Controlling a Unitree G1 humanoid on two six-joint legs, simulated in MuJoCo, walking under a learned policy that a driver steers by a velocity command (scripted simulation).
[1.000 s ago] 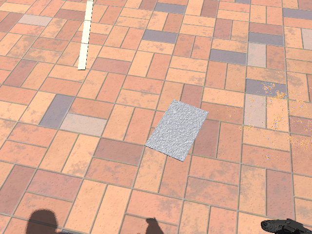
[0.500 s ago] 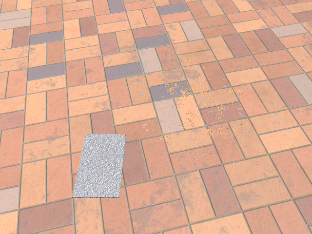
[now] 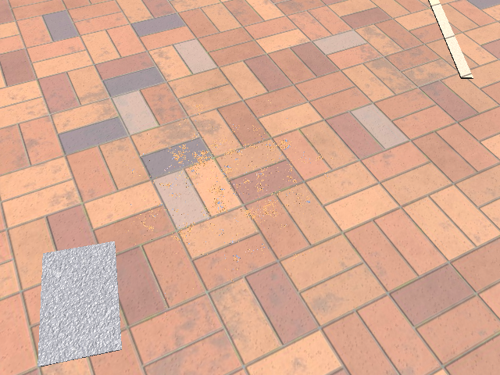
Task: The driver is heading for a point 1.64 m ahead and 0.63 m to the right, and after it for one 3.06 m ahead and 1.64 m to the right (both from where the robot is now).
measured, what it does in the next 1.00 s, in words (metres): walks ahead: right foot, then left foot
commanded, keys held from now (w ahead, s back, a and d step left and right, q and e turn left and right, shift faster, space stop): e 0.12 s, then no key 0.26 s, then w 0.62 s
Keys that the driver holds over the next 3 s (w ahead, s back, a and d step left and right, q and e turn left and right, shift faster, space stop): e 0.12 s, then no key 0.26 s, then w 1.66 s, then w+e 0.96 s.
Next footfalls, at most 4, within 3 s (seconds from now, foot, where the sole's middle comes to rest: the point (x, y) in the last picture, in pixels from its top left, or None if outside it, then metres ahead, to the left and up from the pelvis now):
0.38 right None -0.01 -0.11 -0.77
0.82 left None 0.19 0.08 -0.77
1.34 right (312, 370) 0.49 -0.15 -0.77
1.92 left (273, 256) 0.82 -0.05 -0.77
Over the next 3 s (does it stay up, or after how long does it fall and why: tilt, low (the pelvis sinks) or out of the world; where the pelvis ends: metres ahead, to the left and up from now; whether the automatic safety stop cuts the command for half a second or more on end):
stays up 1.22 -0.29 -0.01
